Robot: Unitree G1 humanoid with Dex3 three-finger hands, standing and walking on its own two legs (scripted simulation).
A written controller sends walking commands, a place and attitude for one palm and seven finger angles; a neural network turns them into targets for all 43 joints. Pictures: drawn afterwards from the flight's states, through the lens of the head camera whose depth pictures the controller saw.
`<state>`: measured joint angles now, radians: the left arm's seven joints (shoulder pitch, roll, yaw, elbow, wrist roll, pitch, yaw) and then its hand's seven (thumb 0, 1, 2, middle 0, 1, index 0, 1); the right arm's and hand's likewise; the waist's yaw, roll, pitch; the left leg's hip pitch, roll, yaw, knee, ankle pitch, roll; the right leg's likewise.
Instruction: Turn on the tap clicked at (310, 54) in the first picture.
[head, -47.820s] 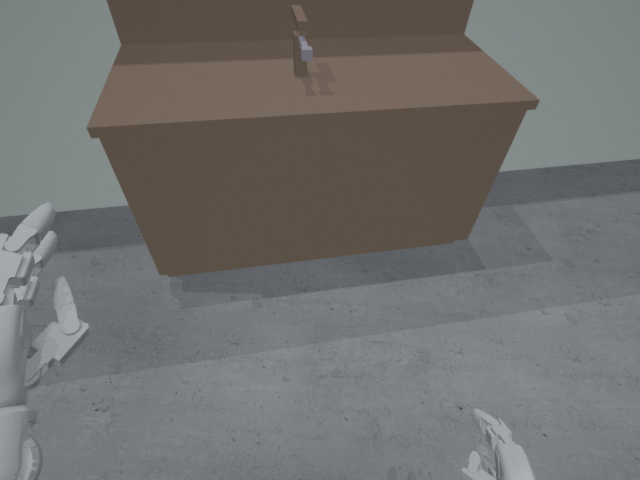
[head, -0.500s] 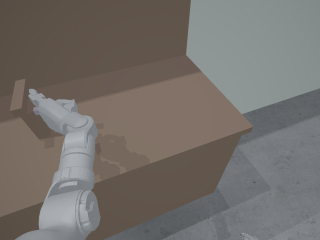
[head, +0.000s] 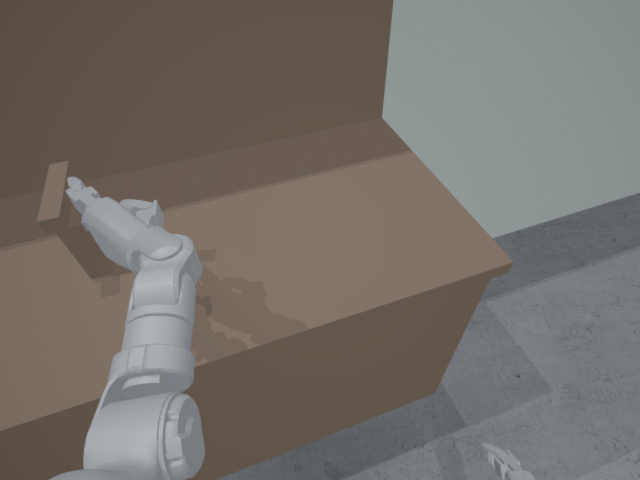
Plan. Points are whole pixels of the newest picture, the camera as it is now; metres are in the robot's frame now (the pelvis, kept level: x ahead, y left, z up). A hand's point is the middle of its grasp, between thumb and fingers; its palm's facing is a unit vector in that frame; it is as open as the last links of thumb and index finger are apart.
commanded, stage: draw the hand back beside the body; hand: left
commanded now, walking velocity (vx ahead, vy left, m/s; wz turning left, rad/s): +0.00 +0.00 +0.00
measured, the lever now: (149, 215) +0.48 +0.30 +0.06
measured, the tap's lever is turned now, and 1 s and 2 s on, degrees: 79 79 79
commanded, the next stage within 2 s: step back with the hand held close in 1.46 s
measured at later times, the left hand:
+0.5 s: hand (121, 272) +0.29 +0.23 +0.16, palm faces +0.34 -0.91 -0.24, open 7.7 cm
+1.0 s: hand (78, 324) +0.23 +0.24 +0.16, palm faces +0.32 -0.90 -0.29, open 7.5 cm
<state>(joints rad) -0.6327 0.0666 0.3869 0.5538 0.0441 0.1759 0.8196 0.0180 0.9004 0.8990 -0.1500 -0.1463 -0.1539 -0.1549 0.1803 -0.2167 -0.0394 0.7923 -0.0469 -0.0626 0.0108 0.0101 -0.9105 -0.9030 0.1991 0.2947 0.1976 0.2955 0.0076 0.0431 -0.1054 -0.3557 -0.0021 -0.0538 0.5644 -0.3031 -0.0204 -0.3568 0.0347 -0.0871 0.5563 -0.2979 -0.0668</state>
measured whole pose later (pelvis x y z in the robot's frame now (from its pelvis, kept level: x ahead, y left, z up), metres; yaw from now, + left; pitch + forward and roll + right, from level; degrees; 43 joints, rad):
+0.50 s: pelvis -0.02 +0.00 +0.01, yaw -2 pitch -5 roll +0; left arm -0.08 0.32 0.19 0.13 -0.09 -0.09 0.13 0.02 0.90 0.90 -0.17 -0.20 -0.17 -0.21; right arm 0.19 -0.25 0.00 0.70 0.03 -0.09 -0.07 0.01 -0.91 -0.90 0.20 0.29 0.20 0.30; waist 0.05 0.06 0.03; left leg -0.09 0.01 -0.02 0.38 -0.22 -0.01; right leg -0.10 0.05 -0.05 0.38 -0.20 -0.06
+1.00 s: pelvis -0.01 +0.02 +0.02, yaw -2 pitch -6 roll +0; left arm 0.27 0.30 0.21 -0.22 -0.08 -0.12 0.09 0.02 0.89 0.90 -0.20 -0.27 -0.20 -0.28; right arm 0.17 -0.22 0.02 0.66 0.00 -0.10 -0.05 0.01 -0.91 -0.90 0.20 0.30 0.20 0.30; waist 0.06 0.06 0.04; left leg -0.04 0.00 -0.01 0.35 -0.21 0.01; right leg -0.04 0.04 -0.03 0.31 -0.17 -0.04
